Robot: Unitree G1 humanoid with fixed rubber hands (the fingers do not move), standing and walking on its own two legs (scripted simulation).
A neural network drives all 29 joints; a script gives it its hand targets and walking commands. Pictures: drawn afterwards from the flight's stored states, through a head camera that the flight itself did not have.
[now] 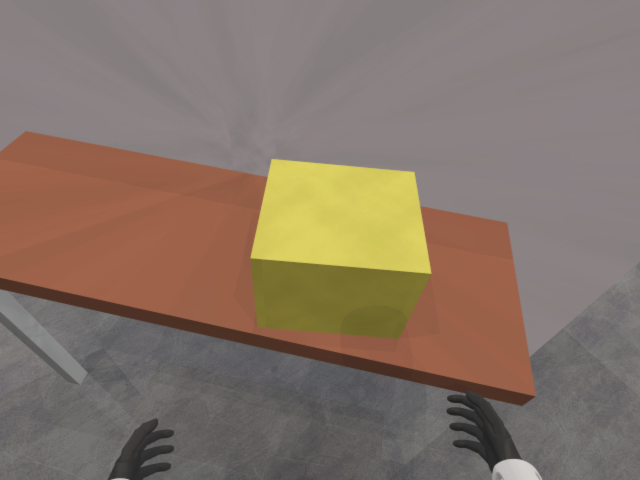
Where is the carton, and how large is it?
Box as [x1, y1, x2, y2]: [250, 159, 430, 338]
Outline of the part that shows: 272,159 250,258 257,326 398,338 430,275 430,268 414,173 408,171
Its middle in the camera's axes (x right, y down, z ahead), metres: +0.03 +0.01 +0.62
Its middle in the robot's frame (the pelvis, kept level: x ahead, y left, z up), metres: +0.46 -0.01 -0.01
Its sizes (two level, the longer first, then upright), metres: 0.231 0.203 0.182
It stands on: a table, 0.67 m high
